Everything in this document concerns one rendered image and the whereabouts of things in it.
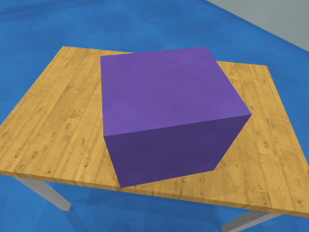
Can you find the carton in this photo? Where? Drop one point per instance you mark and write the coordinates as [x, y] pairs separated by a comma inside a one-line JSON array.
[[167, 113]]

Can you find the table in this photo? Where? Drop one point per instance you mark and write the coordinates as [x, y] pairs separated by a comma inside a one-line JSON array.
[[55, 134]]

